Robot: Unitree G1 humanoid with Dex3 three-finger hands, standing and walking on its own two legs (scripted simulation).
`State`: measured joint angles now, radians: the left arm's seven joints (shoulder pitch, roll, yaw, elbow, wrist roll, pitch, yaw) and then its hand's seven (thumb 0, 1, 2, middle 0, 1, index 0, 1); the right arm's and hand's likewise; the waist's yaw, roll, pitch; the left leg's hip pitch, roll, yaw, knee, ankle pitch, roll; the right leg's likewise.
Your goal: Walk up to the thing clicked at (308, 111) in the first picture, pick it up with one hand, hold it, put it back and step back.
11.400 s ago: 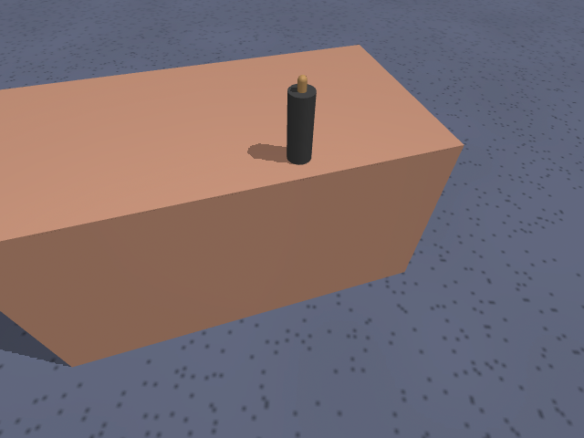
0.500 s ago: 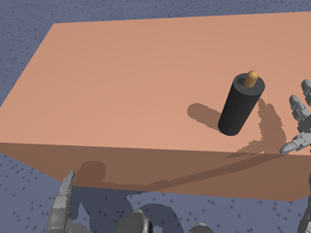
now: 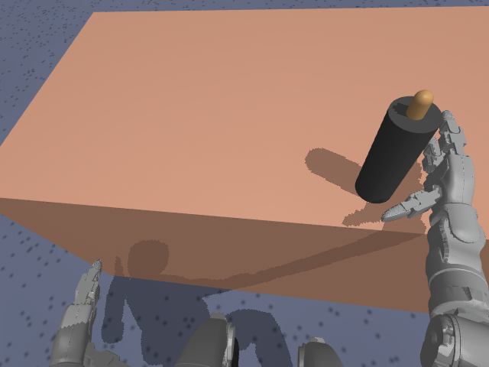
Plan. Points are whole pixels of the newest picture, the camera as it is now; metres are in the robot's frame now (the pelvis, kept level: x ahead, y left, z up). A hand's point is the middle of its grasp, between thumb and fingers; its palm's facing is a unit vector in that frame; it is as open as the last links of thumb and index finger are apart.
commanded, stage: close in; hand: right
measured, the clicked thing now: (394, 150) +0.44 -0.18 +0.07
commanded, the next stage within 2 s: close in 0.14 s
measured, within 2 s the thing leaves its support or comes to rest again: leaves its support in 1.68 s
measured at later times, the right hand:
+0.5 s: hand (386, 169) +0.43 -0.18 +0.04, palm faces +0.12 +0.99 +0.02, open 17.2 cm
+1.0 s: hand (389, 163) +0.44 -0.18 +0.04, palm faces +0.12 +0.99 +0.03, open 13.3 cm
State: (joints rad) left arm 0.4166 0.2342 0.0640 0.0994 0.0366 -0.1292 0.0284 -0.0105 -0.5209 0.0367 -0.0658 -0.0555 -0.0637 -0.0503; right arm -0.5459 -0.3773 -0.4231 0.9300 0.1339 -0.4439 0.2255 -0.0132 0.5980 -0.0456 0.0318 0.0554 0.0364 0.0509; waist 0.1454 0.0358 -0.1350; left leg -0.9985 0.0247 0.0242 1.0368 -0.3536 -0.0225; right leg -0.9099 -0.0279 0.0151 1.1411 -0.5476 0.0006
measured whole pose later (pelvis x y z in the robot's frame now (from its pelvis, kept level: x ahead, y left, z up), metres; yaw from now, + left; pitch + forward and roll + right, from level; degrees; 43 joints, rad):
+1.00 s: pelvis +0.00 +0.01 +0.01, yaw +0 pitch +17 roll +1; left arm 0.40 0.23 0.08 0.08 0.03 -0.09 0.02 -0.01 -0.54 0.06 -0.05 -0.05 -0.04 -0.05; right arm -0.58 -0.33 -0.37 0.92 0.09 -0.43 0.12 -0.01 0.47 -0.20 0.72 0.46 0.72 0.45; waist 0.15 0.04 -0.12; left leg -0.97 0.03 0.03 1.02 -0.35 -0.01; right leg -0.87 -0.02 0.02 1.10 -0.53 0.01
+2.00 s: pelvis +0.01 +0.00 +0.02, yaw +0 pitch +14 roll +1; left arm 0.40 0.22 0.06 0.15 0.01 -0.06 0.03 -0.01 -0.52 0.04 -0.07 -0.06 -0.06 -0.05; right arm -0.57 -0.31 -0.33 0.84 0.11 -0.34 0.11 0.00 0.26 -1.06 0.77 0.99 0.78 0.99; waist 0.11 0.03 -0.12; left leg -0.85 0.03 0.02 0.93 -0.33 -0.02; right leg -0.75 -0.02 0.01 1.00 -0.50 0.00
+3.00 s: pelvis +0.03 +0.01 +0.06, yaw -1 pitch +6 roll +0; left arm 0.35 0.22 0.06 0.36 -0.02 -0.05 0.07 -0.01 -0.52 0.05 -0.06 -0.05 -0.05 -0.05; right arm -0.40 -0.24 -0.22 0.50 0.17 -0.13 0.06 0.00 0.26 -1.06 0.77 0.99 0.78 0.99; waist 0.04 -0.01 -0.08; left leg -0.54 0.03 0.02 0.71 -0.27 -0.02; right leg -0.43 -0.01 0.00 0.74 -0.42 0.01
